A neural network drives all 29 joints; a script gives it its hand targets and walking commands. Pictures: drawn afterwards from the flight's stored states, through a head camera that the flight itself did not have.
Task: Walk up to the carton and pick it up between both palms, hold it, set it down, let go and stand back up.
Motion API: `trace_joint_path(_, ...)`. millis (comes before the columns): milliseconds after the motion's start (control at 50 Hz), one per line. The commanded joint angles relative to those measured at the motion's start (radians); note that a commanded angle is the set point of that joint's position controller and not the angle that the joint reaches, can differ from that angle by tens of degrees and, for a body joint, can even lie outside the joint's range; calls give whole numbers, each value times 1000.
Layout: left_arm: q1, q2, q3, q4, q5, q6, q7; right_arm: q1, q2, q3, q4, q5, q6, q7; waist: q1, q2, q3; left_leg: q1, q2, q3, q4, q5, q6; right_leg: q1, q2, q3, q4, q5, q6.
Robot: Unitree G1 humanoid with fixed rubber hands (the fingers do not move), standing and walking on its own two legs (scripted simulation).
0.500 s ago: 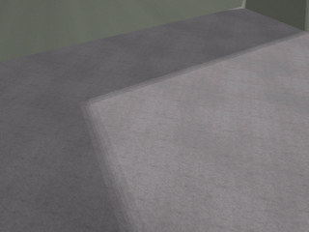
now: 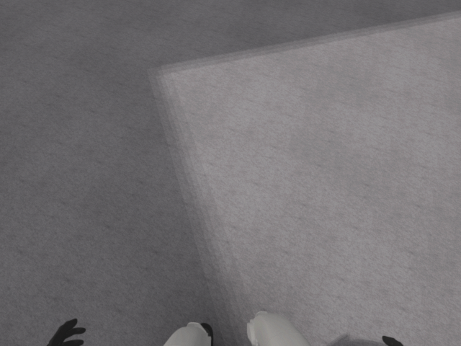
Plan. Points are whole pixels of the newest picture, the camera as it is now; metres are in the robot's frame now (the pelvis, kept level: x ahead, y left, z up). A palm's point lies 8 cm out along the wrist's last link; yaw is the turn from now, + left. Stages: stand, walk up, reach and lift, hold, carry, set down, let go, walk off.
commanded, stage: walk up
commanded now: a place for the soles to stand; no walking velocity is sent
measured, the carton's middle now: out of the picture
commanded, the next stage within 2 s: none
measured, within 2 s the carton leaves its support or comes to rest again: neither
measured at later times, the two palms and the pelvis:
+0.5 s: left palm out of the picture -0.11 +0.38 -0.05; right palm out of the picture +0.06 -0.22 -0.14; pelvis -0.12 +0.03 +0.00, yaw +17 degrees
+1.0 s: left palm out of the picture -0.39 +0.38 -0.13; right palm out of the picture -0.03 -0.13 -0.08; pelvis -0.28 +0.08 +0.00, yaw +36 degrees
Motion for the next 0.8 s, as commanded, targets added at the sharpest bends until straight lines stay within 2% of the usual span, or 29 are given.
trace_joint_path(0,150,148,52,-57,3,-23,14,74,-245,-82,-128,12,-20,-37,-20,264,-468,477,298,-385,-144,795,210,-7,1,32,-166,29,18)
trace_joint_path(60,208,160,58,-58,9,-22,18,28,-245,-80,-155,15,-12,-29,15,266,-447,378,336,-464,-190,660,209,77,-13,75,-268,37,-14)
trace_joint_path(100,296,173,59,-35,12,-23,17,-30,-243,-78,-176,16,-7,-21,61,200,-453,237,308,-444,-208,525,152,229,-24,74,-411,106,-41)
trace_joint_path(120,344,181,61,-21,17,-29,16,-58,-232,-76,-187,19,-2,-15,85,155,-442,144,252,-395,-177,431,97,327,-37,69,-540,209,-57)
trace_joint_path(140,354,216,65,-26,29,-34,21,-66,-204,-70,-195,31,1,-12,112,-41,-408,16,99,-274,36,137,7,355,-196,230,-769,259,-113)
trace_joint_path(160,200,294,86,-80,43,-34,24,-53,-191,-67,-177,17,-1,-16,75,-247,-285,-216,-125,-130,272,-310,-75,317,-417,510,-851,479,-182)
trace_joint_path(180,96,286,88,-125,49,-29,20,-27,-277,-91,-153,-10,6,-33,44,-143,-245,-137,-59,-164,494,-367,-94,119,-500,538,-814,582,-237)
trace_joint_path(200,58,263,91,-145,50,-32,20,-13,-283,-99,-135,-10,4,-31,26,-146,-214,-103,-35,-180,590,-347,-92,58,-497,506,-786,649,-278)
trace_joint_path(220,49,221,92,-160,47,-35,19,-9,-282,-93,-126,-7,0,-19,24,-133,-199,-106,-23,-183,613,-304,-91,51,-448,402,-772,670,-265)
trace_joint_path(240,30,179,86,-175,45,-47,24,2,-281,-91,-108,-6,-3,-8,11,-93,-196,-120,-25,-192,613,-255,-89,95,-369,289,-751,721,-208)
trace_joint_path(280,27,150,90,-171,40,-56,33,69,-269,-81,-80,-4,-5,5,-5,-97,-216,-158,-23,-162,661,-189,-89,139,-288,153,-711,749,-137)
trace_joint_path(320,82,165,100,-173,36,-58,30,43,-281,-69,-80,-5,-3,9,35,-64,-230,-192,-21,-143,716,-163,-96,193,-286,156,-690,690,-150)
trace_joint_path(360,133,177,110,-173,31,-60,28,14,-284,-64,-93,-10,-2,13,62,-51,-279,-253,13,-134,699,-173,-98,327,-311,150,-660,698,-169)
trace_joint_path(380,156,183,114,-173,30,-60,28,2,-279,-61,-98,-10,0,16,71,-44,-291,-275,32,-123,651,-184,-99,372,-318,135,-657,694,-155)
trace_joint_path(420,168,213,122,-171,32,-56,26,-4,-282,-60,-105,-12,4,22,83,-79,-291,-252,72,-100,576,-204,-105,357,-340,104,-672,610,-162)
trace_joint_path(480,168,270,144,-167,48,-54,24,-9,-294,-62,-110,-12,11,40,92,-152,-283,-166,147,-57,415,-223,-98,261,-369,104,-733,297,-179)
trace_joint_path(500,146,287,153,-172,53,-55,21,14,-302,-66,-100,-8,14,49,80,-187,-294,-127,180,-36,365,-221,-94,248,-375,97,-756,177,-174)
trace_joint_path(540,78,320,161,-183,61,-56,18,72,-303,-75,-82,-7,14,63,42,-264,-295,-13,227,-10,234,-238,-66,146,-407,50,-772,89,-168)
trace_joint_path(580,14,320,158,-184,66,-52,11,159,-310,-84,-49,-9,11,76,-6,-263,-339,126,228,31,112,-246,-26,63,-404,-14,-735,54,-139)
trace_joint_path(600,8,306,150,-179,66,-48,8,233,-311,-95,-20,-21,7,78,-35,-233,-372,214,217,50,45,-212,-13,1,-378,-67,-657,-5,-115)
trace_joint_path(620,68,262,134,-150,59,-39,5,270,-331,-113,3,-39,6,76,-48,-66,-408,338,179,30,-2,-216,2,-104,-316,-160,-482,-67,-63)
trace_joint_path(640,126,193,112,-139,47,-31,-1,255,-368,-124,-2,-57,9,66,-53,187,-359,354,224,-160,-164,-349,52,-259,-200,-264,-249,-71,-14)
trace_joint_path(660,74,169,87,-173,27,-25,7,182,-502,-140,-68,-37,4,58,-89,509,-290,173,397,-621,-417,-281,188,-335,-1,-223,8,-120,48)
trace_joint_path(680,10,200,85,-171,20,-29,18,62,-500,-143,-96,-23,10,50,-64,479,-220,-32,389,-687,-503,-323,246,-186,15,-86,141,-102,15)
trace_joint_path(700,18,207,81,-148,14,-29,16,-9,-473,-123,-114,-21,11,42,-40,476,-191,-104,370,-619,-492,-308,237,-131,-5,-49,161,-55,7)
trace_joint_path(720,56,230,100,-102,6,-38,6,-80,-407,-104,-127,-37,2,41,9,457,-201,-164,327,-444,-392,-231,203,-91,-34,-23,143,0,15)
trace_joint_path(740,121,234,95,-64,8,-33,-1,-122,-371,-92,-164,-38,-3,34,28,435,-211,-174,258,-337,-350,-171,170,-58,-36,-30,144,77,25)
trace_joint_path(760,175,209,77,-52,9,-24,1,-136,-364,-87,-177,-25,-6,27,29,426,-207,-68,213,-283,-299,-54,153,-102,-30,-31,130,147,8)
trace_joint_path(780,217,194,77,-45,10,-22,3,-110,-353,-93,-181,-23,-11,23,32,425,-247,46,192,-294,-269,33,142,-134,-25,-27,81,162,14)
